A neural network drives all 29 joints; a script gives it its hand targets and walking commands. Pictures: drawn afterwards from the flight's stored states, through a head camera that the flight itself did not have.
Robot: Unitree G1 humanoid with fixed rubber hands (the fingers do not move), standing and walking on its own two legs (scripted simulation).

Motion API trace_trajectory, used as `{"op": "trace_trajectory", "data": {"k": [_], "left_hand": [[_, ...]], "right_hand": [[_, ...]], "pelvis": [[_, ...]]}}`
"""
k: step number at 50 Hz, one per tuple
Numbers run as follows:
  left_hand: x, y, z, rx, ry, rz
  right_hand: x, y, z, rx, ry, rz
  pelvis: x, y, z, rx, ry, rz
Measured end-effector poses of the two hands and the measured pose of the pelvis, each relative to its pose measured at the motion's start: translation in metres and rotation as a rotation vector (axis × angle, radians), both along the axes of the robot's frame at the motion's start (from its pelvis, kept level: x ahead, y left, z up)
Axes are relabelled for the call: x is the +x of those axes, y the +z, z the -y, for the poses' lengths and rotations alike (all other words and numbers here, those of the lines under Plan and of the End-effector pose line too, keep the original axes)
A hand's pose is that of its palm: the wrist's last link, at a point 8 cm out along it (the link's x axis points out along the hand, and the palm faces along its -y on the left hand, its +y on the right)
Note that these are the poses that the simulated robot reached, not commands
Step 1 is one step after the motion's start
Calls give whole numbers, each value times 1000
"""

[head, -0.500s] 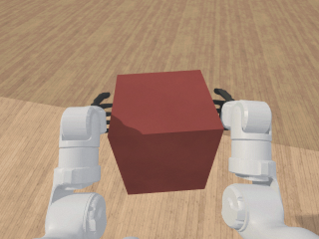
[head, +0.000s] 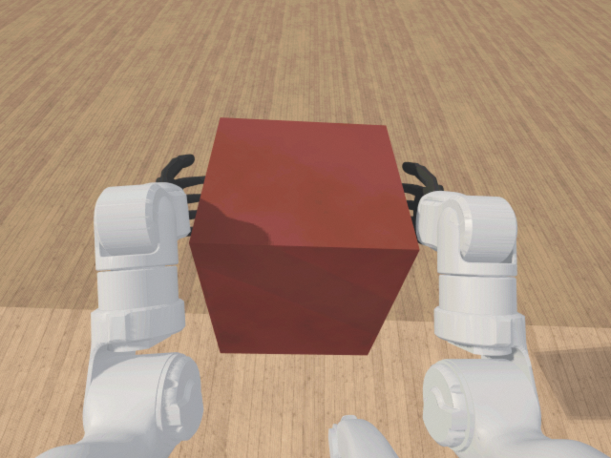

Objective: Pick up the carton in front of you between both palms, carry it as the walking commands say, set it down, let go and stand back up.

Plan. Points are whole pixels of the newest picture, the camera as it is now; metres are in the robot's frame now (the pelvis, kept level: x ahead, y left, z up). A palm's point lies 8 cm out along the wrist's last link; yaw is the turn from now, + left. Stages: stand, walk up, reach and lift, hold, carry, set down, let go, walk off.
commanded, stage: carry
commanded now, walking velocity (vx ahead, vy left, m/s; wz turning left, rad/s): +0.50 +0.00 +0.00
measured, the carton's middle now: (299, 244) +0.39 -0.03 +0.09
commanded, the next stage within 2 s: none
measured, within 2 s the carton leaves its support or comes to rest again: neither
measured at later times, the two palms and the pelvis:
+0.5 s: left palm (157, 51) +0.68 +0.16 +0.21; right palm (342, 39) +0.71 -0.13 +0.22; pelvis +0.32 -0.02 +0.04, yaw +1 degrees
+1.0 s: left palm out of the picture +1.02 +0.13 +0.25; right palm out of the picture +1.02 -0.17 +0.25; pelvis +0.64 -0.02 +0.07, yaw +1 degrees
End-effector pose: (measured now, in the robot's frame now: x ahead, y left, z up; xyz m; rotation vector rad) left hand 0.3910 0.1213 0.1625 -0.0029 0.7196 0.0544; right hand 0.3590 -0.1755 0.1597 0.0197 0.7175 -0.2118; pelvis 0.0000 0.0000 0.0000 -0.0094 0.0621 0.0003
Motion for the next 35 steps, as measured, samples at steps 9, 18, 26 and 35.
{"op": "trace_trajectory", "data": {"k": [9,18,26,35], "left_hand": [[117,17,0,32,73,34],[190,17,-30,46,176,-33],[310,53,-44,14,163,57],[439,56,-22,21,18,-45]], "right_hand": [[146,16,2,24,74,33],[262,26,-31,42,171,-33],[367,60,-43,39,134,57],[443,52,-20,-5,29,-47]], "pelvis": [[132,-3,27,-39,11,7],[225,33,36,-2,20,3],[336,38,15,18,19,-10],[442,63,-13,11,5,5]]}}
